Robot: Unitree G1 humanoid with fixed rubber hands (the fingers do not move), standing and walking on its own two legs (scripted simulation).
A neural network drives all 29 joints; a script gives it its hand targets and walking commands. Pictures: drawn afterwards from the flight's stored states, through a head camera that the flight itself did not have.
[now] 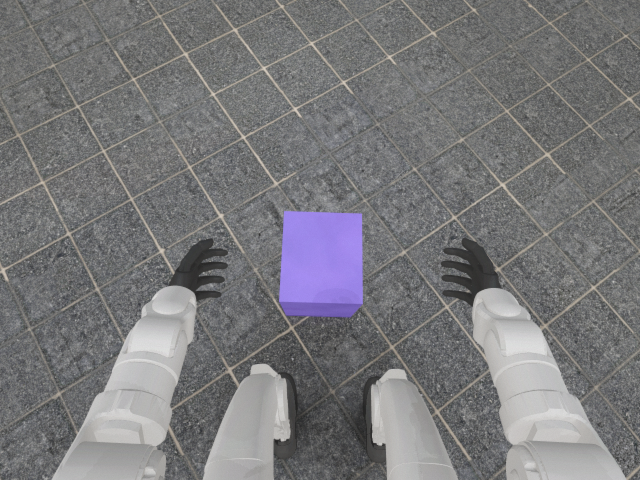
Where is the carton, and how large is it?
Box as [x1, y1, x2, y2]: [279, 211, 362, 316]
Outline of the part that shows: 284,211 279,302 286,315 350,316 362,303 361,214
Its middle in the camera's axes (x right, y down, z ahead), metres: +0.00 +0.07 +0.99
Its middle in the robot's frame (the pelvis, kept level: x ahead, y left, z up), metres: +0.47 +0.01 -0.56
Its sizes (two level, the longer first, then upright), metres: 0.211 0.182 0.267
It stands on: the floor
